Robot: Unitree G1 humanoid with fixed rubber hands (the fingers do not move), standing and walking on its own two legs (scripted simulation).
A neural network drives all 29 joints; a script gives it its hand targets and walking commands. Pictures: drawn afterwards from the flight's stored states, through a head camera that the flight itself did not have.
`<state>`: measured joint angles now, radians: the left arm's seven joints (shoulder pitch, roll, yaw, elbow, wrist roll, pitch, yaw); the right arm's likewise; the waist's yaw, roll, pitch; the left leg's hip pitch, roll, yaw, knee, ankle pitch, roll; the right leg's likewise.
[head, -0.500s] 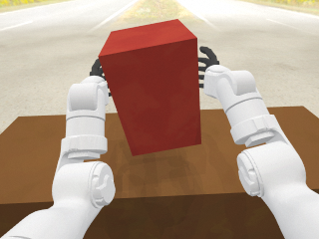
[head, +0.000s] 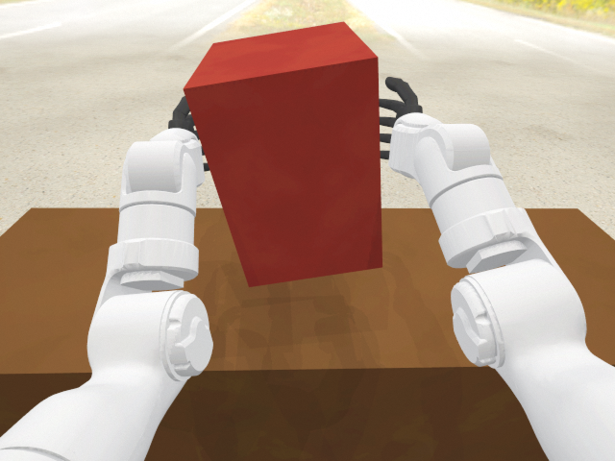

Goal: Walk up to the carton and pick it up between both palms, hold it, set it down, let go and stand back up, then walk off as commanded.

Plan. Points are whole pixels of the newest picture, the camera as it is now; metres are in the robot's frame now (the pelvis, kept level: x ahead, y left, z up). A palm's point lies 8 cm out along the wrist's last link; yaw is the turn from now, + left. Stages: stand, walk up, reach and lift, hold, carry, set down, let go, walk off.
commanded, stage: hold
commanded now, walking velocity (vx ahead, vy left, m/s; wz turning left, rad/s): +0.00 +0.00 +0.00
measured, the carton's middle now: (296, 153) +0.40 +0.01 +0.28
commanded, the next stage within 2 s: none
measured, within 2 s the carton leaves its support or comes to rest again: neither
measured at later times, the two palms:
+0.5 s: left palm (190, 155) +0.39 +0.14 +0.28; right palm (406, 141) +0.38 -0.12 +0.31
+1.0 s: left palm (186, 151) +0.38 +0.15 +0.29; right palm (403, 141) +0.38 -0.12 +0.30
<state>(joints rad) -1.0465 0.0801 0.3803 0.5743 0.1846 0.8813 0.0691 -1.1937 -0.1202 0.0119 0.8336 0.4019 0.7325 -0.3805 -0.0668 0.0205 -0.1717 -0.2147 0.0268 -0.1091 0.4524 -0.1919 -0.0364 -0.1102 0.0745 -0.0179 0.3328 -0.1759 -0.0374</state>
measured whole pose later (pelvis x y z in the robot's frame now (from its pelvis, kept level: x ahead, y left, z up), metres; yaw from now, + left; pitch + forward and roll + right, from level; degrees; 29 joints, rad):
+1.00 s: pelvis +0.01 +0.01 +0.00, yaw +0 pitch -3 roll -2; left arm -1.01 0.05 0.38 0.54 0.18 0.90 0.10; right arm -1.16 -0.14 0.05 0.81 0.42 0.75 -0.37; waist -0.06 0.04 -0.18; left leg -0.21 0.02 -0.10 0.46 -0.21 -0.02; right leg -0.10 0.07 0.00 0.32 -0.18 -0.03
